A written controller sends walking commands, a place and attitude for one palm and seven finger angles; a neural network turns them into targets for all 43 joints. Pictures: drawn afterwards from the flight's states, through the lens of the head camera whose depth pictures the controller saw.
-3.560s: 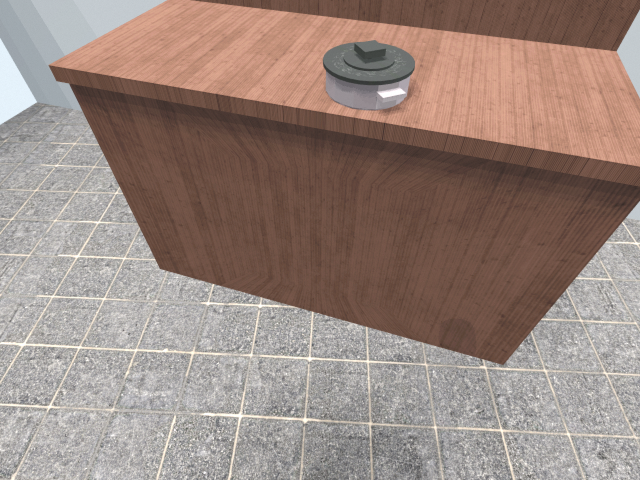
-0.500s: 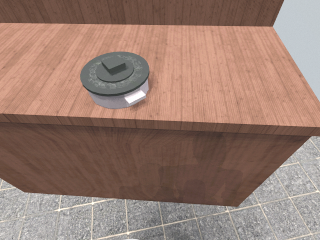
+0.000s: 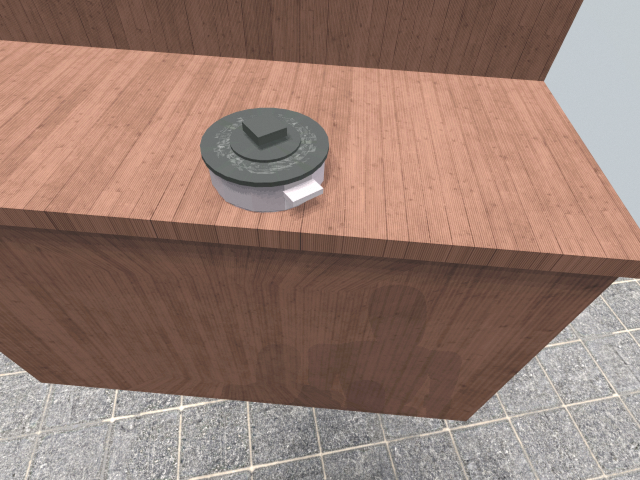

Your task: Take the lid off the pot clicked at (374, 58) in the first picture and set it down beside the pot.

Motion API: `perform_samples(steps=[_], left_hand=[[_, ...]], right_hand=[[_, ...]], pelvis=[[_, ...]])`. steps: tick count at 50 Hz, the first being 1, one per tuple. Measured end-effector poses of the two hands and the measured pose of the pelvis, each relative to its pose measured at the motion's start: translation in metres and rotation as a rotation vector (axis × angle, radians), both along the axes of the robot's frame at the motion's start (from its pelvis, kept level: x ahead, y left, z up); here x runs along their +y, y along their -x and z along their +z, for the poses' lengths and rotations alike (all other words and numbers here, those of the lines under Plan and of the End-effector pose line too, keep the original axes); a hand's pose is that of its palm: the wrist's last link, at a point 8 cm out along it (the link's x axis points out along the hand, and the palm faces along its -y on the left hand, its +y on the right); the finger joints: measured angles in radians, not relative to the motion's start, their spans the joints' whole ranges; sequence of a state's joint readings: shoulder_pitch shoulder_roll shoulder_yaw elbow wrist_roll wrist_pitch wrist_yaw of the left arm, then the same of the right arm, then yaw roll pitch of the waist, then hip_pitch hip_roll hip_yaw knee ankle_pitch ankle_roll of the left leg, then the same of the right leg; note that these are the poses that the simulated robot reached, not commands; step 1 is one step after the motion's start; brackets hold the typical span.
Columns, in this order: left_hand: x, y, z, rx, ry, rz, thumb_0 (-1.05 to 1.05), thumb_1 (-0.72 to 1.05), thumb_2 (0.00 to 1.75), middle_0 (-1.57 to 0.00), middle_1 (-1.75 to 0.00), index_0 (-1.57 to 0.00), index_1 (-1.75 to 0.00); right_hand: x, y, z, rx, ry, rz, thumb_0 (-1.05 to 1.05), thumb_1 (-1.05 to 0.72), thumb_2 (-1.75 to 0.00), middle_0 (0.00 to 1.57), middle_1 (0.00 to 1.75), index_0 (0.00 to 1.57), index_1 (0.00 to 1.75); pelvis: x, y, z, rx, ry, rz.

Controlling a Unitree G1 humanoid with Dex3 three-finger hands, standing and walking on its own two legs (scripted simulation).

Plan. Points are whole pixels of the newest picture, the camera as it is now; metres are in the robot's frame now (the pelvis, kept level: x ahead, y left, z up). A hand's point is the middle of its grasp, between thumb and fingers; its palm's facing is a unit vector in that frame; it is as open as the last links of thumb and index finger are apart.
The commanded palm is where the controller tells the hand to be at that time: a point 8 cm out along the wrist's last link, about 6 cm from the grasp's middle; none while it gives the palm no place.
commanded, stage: come to a stop and stand still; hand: left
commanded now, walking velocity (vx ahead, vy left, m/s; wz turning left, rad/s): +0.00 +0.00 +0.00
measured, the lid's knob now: (264, 128) +0.55 +0.13 +0.15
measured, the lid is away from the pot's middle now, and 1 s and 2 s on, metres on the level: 0.00 0.00 0.00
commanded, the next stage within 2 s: look again from close up in 0.04 s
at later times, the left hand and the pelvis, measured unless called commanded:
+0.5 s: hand out of the picture +0.02 +0.17 -0.18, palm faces +0.02 -0.97 -0.22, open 7.4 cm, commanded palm none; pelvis -0.01 -0.01 -0.01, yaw -1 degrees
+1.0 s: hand out of the picture -0.01 +0.18 -0.18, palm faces -0.01 -0.98 -0.21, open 7.4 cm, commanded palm none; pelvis -0.03 +0.00 -0.01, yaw -2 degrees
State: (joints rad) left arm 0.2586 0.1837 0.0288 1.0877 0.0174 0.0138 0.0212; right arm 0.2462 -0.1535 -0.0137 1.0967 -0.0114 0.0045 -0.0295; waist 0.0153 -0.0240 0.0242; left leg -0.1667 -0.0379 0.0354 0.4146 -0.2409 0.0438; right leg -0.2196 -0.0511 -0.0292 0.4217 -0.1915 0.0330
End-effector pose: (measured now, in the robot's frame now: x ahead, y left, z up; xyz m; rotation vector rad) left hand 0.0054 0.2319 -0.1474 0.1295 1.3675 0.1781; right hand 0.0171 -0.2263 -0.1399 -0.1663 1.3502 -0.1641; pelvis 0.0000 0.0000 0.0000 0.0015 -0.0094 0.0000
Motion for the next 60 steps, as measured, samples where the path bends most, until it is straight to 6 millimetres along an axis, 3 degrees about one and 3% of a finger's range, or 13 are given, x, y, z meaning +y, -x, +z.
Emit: perform_samples(steps=[11,28,37,50,60], left_hand=[[-0.010,0.020,0.000,0.048,0.002,-0.031,0.01,0.91,0.90,-0.20,-0.30,-0.20,-0.30],[-0.013,-0.008,0.005,-0.081,-0.038,-0.052,0.01,0.91,0.90,-0.20,-0.30,-0.20,-0.30],[-0.009,-0.007,0.005,-0.096,-0.038,-0.072,0.01,0.91,0.90,-0.20,-0.30,-0.20,-0.30],[-0.006,0.019,0.001,-0.024,-0.020,-0.068,0.01,0.91,0.90,-0.20,-0.30,-0.20,-0.30],[-0.010,0.028,-0.001,0.010,-0.005,-0.057,0.01,0.91,0.90,-0.20,-0.30,-0.20,-0.30]], right_hand=[[0.005,0.012,-0.006,0.010,-0.029,-0.008,0.01,-0.92,-0.89,0.20,0.29,0.20,0.30],[-0.009,-0.005,-0.015,-0.101,-0.026,-0.025,0.01,-0.93,-0.89,0.20,0.29,0.20,0.30],[-0.006,0.017,-0.015,-0.072,-0.030,-0.032,0.01,-0.93,-0.89,0.20,0.29,0.20,0.30],[0.013,0.060,-0.016,0.038,-0.057,-0.062,0.00,-0.91,-0.89,0.20,0.29,0.20,0.30],[0.021,0.061,-0.016,0.053,-0.068,-0.074,0.00,-0.91,-0.89,0.20,0.29,0.20,0.30]], pelvis=[[-0.001,-0.001,-0.003,-0.006,-0.004,-0.001],[-0.006,0.010,-0.009,-0.029,0.000,-0.018],[-0.005,0.022,-0.009,-0.030,-0.002,-0.024],[0.000,0.031,-0.008,-0.014,0.000,-0.026],[0.003,0.029,-0.007,-0.009,-0.001,-0.029]])
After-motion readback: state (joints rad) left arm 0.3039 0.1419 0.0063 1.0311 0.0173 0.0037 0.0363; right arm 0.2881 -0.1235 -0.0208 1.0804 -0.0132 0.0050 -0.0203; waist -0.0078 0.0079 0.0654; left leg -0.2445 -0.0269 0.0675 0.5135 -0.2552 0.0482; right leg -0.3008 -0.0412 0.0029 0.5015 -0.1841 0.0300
